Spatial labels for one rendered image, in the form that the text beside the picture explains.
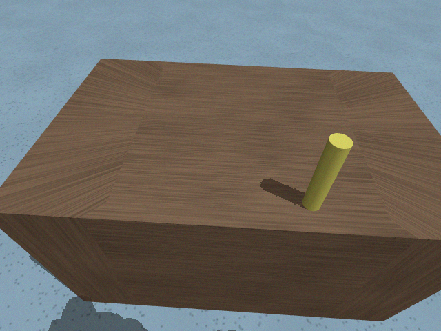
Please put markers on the can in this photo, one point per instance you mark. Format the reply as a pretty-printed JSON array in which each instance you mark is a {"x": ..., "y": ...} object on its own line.
[{"x": 333, "y": 156}]

